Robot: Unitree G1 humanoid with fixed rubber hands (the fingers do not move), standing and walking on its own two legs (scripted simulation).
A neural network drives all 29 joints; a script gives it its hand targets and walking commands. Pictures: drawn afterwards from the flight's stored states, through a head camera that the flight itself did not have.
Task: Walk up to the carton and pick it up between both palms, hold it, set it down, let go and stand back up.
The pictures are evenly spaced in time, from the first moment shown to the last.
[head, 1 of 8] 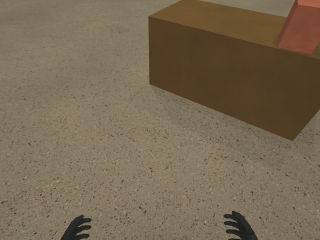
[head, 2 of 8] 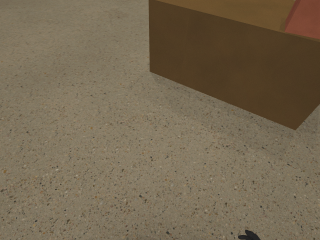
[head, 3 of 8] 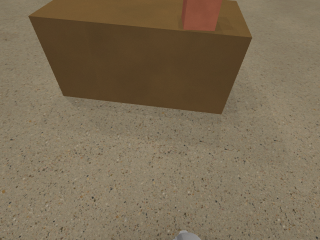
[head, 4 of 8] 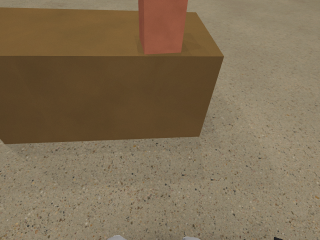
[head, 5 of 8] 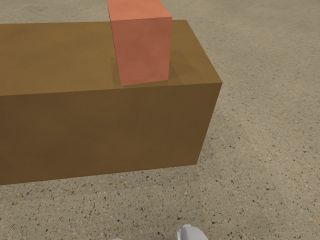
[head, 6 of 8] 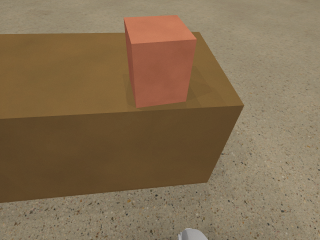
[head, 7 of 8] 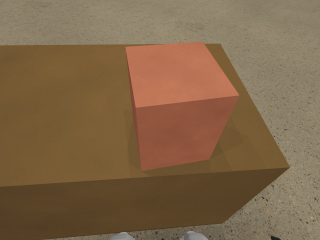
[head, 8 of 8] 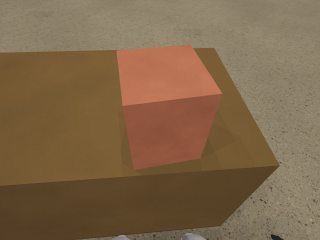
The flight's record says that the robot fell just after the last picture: no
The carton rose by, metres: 0.00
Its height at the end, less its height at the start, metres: +0.00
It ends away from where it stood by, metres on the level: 0.00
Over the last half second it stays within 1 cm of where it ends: yes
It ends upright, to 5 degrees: yes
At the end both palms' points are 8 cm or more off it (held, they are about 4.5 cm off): yes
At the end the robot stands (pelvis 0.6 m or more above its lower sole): yes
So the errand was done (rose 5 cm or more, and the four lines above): no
